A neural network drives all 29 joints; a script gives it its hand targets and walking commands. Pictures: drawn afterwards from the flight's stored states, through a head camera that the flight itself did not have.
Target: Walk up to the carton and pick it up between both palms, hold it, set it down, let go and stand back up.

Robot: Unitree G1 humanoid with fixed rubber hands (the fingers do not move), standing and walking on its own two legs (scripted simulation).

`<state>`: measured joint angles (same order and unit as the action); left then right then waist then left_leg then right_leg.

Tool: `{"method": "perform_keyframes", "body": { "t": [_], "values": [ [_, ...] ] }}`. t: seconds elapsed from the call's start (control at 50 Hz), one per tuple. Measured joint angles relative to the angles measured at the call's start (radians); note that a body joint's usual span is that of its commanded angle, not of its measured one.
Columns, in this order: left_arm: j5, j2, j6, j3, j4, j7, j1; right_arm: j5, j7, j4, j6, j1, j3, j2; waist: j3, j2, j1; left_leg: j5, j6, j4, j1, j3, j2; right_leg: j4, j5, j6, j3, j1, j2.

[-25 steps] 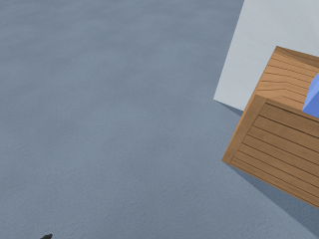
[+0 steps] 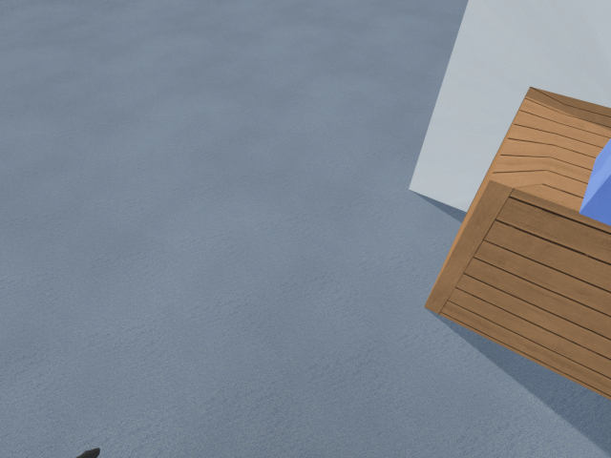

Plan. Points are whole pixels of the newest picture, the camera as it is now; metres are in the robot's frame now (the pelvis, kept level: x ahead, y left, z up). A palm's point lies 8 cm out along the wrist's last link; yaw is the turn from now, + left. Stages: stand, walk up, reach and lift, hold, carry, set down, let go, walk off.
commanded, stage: stand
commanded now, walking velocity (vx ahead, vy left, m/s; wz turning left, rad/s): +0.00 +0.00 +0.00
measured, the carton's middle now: out of the picture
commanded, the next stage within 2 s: walk up in 1.76 s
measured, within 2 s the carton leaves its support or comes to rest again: neither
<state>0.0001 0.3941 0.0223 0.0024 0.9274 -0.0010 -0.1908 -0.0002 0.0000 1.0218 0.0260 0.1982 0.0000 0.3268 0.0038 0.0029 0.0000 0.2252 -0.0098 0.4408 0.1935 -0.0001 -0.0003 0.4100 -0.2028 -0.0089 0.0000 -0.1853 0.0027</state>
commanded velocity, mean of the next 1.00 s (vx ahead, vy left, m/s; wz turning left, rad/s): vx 0.00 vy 0.00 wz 0.00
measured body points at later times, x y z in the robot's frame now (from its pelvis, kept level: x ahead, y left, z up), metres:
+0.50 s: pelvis +0.00 +0.00 +0.00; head +0.00 +0.01 +0.45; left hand +0.10 +0.31 -0.11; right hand +0.07 -0.29 -0.13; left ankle +0.01 +0.11 -0.74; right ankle +0.01 -0.13 -0.74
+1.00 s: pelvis +0.00 +0.00 +0.00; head +0.00 +0.01 +0.45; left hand +0.10 +0.31 -0.11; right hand +0.07 -0.29 -0.13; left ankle +0.01 +0.11 -0.74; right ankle +0.01 -0.13 -0.74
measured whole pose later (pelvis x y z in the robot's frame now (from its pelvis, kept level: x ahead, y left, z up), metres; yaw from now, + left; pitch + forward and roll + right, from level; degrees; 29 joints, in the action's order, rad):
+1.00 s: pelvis +0.00 +0.00 +0.00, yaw +0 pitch -1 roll +0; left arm 0.00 0.40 0.02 0.00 0.93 0.00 -0.19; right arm 0.00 0.00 1.03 0.03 0.20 0.00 0.33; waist 0.00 0.00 0.00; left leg 0.23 -0.01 0.43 0.19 0.00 0.00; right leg 0.40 -0.20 -0.01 0.00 -0.18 0.00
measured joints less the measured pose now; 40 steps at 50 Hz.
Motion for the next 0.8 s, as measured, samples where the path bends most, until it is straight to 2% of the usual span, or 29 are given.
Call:
{"method": "perform_keyframes", "body": {
  "t": [0.8],
  "values": [
    [0.000,0.001,0.000,0.000,0.001,0.000,0.004,0.000,0.000,0.003,0.000,-0.002,0.000,0.000,0.000,0.000,0.000,0.000,0.000,-0.008,-0.002,0.000,0.000,-0.008,0.000,0.000,0.000,0.002,0.000]
  ]
}}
